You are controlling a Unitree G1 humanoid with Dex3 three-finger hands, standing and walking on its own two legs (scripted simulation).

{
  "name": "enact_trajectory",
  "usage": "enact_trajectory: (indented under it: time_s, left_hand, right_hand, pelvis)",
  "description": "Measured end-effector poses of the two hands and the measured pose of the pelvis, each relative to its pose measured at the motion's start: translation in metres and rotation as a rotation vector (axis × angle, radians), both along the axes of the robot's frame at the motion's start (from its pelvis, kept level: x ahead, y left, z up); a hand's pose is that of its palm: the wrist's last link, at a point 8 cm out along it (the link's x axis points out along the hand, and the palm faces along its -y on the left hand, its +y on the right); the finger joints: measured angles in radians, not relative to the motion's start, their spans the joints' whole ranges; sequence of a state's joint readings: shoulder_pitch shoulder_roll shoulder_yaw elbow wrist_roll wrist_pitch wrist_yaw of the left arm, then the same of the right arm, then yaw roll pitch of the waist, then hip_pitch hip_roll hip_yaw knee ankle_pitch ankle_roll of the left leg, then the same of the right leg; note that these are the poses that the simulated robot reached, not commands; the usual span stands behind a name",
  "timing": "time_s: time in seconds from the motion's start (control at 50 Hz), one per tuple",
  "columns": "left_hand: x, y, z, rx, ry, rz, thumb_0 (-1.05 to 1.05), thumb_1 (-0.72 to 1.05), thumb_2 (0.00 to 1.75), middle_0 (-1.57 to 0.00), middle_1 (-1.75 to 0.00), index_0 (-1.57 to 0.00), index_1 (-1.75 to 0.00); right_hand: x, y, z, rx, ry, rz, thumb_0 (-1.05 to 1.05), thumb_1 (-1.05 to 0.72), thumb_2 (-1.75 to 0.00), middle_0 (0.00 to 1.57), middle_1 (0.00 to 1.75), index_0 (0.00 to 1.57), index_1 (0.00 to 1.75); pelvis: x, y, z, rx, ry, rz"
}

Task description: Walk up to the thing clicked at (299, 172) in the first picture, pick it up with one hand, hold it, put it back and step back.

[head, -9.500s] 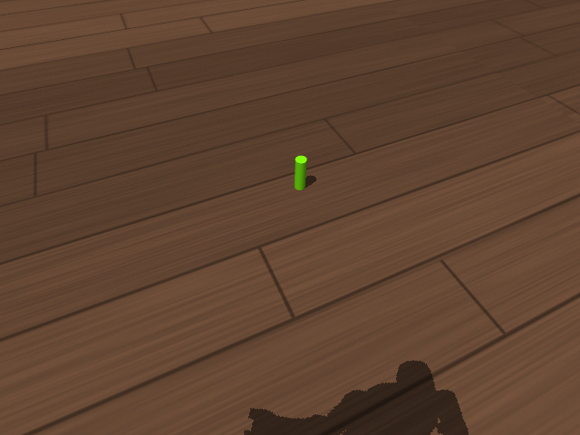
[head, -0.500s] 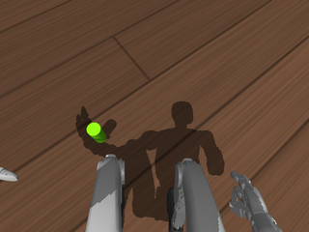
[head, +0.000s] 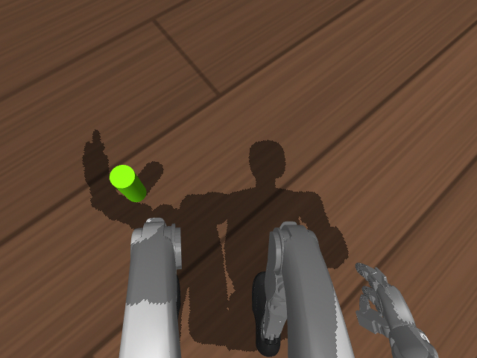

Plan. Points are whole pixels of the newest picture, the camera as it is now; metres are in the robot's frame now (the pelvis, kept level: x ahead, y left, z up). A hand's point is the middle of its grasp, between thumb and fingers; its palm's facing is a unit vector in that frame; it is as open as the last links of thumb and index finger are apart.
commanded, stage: go down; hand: left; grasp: from the side
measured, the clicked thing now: (130, 185) +0.42 +0.25 -0.35
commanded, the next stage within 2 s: approach in 0.78 s
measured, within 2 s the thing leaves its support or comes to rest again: neither
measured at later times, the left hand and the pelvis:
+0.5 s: hand out of the picture +0.34 +0.42 -0.04, palm faces +0.19 -0.97 -0.12, open 17.5 cm; pelvis +0.00 +0.00 -0.03, yaw -1 degrees
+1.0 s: hand out of the picture +0.35 +0.43 -0.06, palm faces +0.21 -0.97 -0.09, open 17.6 cm; pelvis -0.01 +0.00 -0.06, yaw -2 degrees
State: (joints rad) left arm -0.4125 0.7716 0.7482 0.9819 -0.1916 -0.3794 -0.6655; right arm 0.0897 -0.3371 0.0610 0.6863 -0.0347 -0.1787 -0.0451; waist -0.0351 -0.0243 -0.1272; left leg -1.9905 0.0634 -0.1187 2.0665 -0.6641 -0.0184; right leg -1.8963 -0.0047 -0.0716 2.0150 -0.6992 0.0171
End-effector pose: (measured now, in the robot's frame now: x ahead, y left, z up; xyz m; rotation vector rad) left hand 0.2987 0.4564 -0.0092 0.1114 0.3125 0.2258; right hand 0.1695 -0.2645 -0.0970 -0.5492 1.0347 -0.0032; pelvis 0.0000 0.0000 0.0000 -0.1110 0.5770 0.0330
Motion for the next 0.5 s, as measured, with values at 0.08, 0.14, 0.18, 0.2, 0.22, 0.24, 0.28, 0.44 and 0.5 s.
enact_trajectory:
  time_s: [0.08,0.14,0.18,0.2,0.22,0.24,0.28,0.44,0.5]
  left_hand:
    - [0.004,0.002,-0.005,-0.003,-0.019,-0.006,-0.01,-0.52,0.09,-0.05,-0.07,-0.04,-0.08]
    - [0.007,0.004,-0.008,-0.005,-0.028,-0.012,-0.01,-0.53,0.09,-0.05,-0.07,-0.04,-0.07]
    - [0.008,0.004,-0.010,-0.006,-0.034,-0.015,-0.01,-0.53,0.09,-0.05,-0.06,-0.04,-0.07]
    - [0.009,0.005,-0.011,-0.008,-0.038,-0.015,-0.01,-0.53,0.08,-0.05,-0.06,-0.04,-0.07]
    - [0.010,0.005,-0.012,-0.009,-0.040,-0.016,-0.01,-0.54,0.08,-0.05,-0.06,-0.04,-0.07]
    - [0.010,0.006,-0.012,-0.010,-0.043,-0.017,-0.01,-0.54,0.08,-0.05,-0.06,-0.04,-0.07]
    - [0.010,0.007,-0.014,-0.013,-0.048,-0.017,-0.01,-0.54,0.08,-0.05,-0.06,-0.03,-0.07]
    - [0.010,0.011,-0.019,-0.013,-0.063,-0.018,-0.01,-0.55,0.09,-0.05,-0.06,-0.03,-0.07]
    - [0.011,0.012,-0.020,-0.013,-0.069,-0.019,-0.01,-0.55,0.09,-0.05,-0.06,-0.03,-0.07]
  right_hand:
    - [-0.002,0.000,-0.008,-0.005,0.002,0.002,0.01,-0.91,-0.90,0.20,0.30,0.21,0.30]
    - [-0.002,0.000,-0.013,-0.006,0.001,0.002,0.01,-0.91,-0.90,0.20,0.30,0.21,0.30]
    - [-0.002,0.000,-0.016,-0.006,0.002,0.003,0.01,-0.91,-0.90,0.20,0.30,0.21,0.30]
    - [-0.002,0.000,-0.017,-0.007,0.002,0.004,0.01,-0.92,-0.90,0.20,0.30,0.21,0.30]
    - [-0.002,0.001,-0.019,-0.007,0.002,0.005,0.01,-0.92,-0.90,0.20,0.30,0.21,0.30]
    - [-0.002,0.001,-0.020,-0.007,0.002,0.006,0.01,-0.92,-0.90,0.20,0.30,0.21,0.30]
    - [-0.002,0.001,-0.022,-0.008,0.001,0.008,0.01,-0.92,-0.90,0.20,0.30,0.21,0.30]
    - [-0.002,0.003,-0.027,-0.012,-0.002,0.015,0.01,-0.92,-0.90,0.20,0.30,0.21,0.30]
    - [-0.003,0.003,-0.029,-0.013,-0.001,0.017,0.01,-0.92,-0.90,0.20,0.30,0.21,0.30]
  pelvis:
    - [-0.001,0.000,-0.008,-0.004,-0.001,-0.002]
    - [-0.001,0.001,-0.014,-0.005,-0.001,-0.004]
    - [-0.001,0.001,-0.017,-0.007,0.000,-0.005]
    - [-0.001,0.001,-0.018,-0.007,0.000,-0.006]
    - [-0.001,0.001,-0.019,-0.008,0.000,-0.006]
    - [-0.001,0.002,-0.021,-0.009,0.001,-0.006]
    - [-0.001,0.002,-0.023,-0.010,-0.001,-0.006]
    - [-0.003,0.004,-0.031,-0.013,-0.005,-0.007]
    - [-0.003,0.004,-0.033,-0.013,-0.006,-0.007]
